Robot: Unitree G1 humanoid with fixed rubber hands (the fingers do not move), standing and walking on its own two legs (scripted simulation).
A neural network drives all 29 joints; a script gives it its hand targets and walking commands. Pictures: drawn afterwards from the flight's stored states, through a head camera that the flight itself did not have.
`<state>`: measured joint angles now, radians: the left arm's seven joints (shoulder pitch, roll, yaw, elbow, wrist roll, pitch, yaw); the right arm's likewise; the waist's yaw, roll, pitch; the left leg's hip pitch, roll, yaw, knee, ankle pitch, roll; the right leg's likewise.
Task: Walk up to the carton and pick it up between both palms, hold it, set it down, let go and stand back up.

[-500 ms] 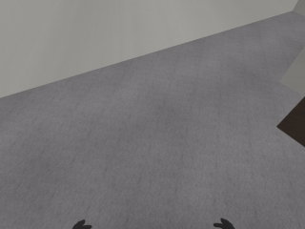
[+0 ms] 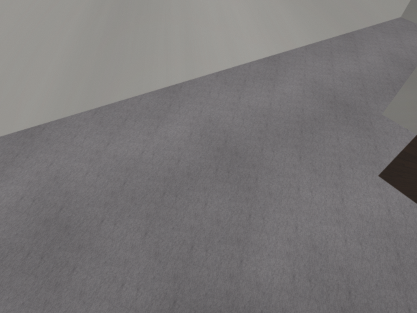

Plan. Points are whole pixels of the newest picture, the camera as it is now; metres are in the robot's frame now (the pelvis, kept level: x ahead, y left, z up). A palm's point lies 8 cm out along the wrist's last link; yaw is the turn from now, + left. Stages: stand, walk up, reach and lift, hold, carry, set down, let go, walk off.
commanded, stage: stand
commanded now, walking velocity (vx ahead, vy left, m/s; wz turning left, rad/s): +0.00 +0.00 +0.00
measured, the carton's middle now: out of the picture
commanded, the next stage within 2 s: none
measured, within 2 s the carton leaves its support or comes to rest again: neither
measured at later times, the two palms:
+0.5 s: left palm out of the picture -0.03 +0.20 -0.15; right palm out of the picture -0.03 -0.20 -0.15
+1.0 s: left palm out of the picture -0.05 +0.19 -0.15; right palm out of the picture -0.05 -0.19 -0.15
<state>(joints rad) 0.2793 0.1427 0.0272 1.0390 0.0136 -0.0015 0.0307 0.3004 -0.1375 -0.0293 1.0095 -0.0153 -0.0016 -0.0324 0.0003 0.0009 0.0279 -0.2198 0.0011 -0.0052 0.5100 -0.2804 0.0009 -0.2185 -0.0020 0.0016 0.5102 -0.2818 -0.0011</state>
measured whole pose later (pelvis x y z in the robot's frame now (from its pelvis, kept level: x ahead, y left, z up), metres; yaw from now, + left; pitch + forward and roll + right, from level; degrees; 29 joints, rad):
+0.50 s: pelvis -0.01 +0.00 +0.00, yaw +0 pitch -2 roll +0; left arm 0.30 0.09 0.01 1.16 0.01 0.00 0.04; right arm 0.30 -0.09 -0.02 1.16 -0.02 0.00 -0.04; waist 0.00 0.00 0.04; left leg -0.18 0.00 -0.01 0.46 -0.24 0.00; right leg -0.18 0.00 0.00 0.46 -0.25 0.00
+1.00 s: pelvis -0.02 +0.00 +0.00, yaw +0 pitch -2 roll +0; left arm 0.32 0.08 0.01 1.16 0.01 0.00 0.04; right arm 0.32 -0.09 -0.01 1.16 -0.02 0.00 -0.04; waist 0.00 0.00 0.03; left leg -0.20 0.00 0.00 0.46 -0.23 0.00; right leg -0.20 0.00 0.00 0.46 -0.23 0.00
